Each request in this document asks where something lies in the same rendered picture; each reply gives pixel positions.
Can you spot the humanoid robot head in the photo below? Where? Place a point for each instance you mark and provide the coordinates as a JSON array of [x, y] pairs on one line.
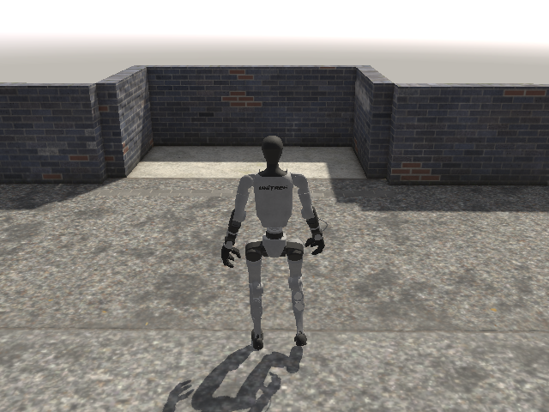
[[272, 149]]

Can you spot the robot right hand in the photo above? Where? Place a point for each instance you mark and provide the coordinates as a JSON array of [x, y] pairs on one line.
[[313, 242]]

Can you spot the left robot upper arm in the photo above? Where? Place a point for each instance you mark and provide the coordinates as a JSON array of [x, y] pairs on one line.
[[246, 182]]

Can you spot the robot left forearm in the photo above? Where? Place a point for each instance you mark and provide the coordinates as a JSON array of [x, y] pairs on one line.
[[232, 232]]

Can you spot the robot left hand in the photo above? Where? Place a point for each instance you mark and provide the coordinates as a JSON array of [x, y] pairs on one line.
[[225, 255]]

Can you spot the right robot upper arm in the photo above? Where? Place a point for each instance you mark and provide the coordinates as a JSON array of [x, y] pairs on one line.
[[301, 182]]

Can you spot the robot left shin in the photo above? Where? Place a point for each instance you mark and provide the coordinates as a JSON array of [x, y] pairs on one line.
[[256, 311]]

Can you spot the robot right forearm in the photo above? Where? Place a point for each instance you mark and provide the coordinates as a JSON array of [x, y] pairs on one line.
[[315, 226]]

